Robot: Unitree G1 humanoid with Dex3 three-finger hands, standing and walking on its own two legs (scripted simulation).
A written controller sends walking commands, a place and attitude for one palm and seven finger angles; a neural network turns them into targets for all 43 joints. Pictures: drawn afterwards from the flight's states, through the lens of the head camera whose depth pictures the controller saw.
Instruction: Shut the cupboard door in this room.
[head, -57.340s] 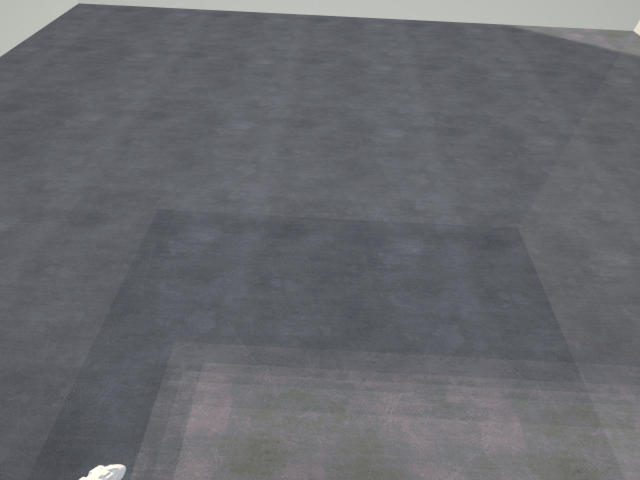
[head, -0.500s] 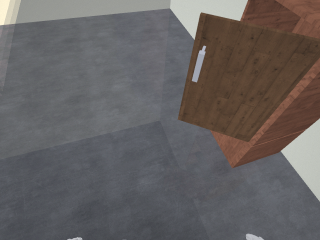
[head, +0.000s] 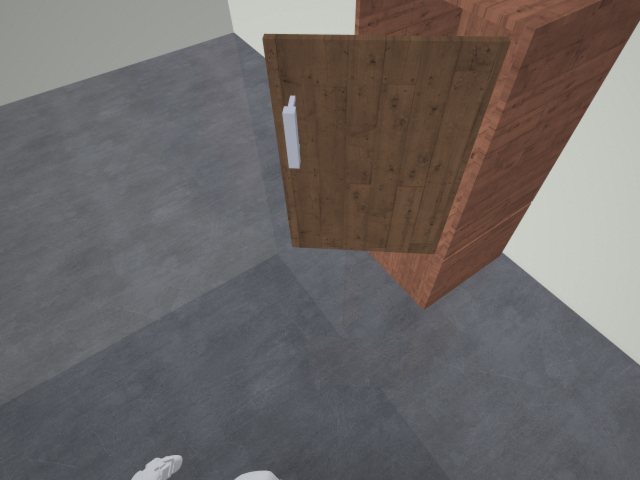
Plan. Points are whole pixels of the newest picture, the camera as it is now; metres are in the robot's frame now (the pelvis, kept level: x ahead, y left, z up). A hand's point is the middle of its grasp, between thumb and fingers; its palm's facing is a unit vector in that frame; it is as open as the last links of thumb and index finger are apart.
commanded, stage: take the last steps up to it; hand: left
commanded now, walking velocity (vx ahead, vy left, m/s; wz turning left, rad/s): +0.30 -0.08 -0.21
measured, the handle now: (293, 132) +0.72 +0.08 +0.00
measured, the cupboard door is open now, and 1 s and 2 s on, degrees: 51 51 51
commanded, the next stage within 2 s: come to a stop and stand still in 0.74 s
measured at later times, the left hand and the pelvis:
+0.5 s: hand (225, 441) +0.20 +0.16 -0.16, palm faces -0.14 -0.98 -0.16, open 7.4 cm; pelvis +0.10 -0.02 +0.01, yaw -7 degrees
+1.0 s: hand (284, 397) +0.26 +0.08 -0.18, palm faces -0.04 -0.99 -0.13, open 7.3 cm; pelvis +0.25 -0.08 +0.01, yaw -6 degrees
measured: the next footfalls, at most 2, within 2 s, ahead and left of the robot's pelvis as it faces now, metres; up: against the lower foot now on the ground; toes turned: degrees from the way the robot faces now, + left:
left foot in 0.20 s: +0.07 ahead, +0.12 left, +0.00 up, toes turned +4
right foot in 0.60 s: +0.27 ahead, -0.20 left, +0.00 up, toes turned -8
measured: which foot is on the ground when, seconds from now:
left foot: up 0.00-0.18, down 0.20-0.60, up 0.62-0.90, down 0.92-1.00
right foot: down 0.00-0.20, up 0.22-0.58, down 0.60-1.00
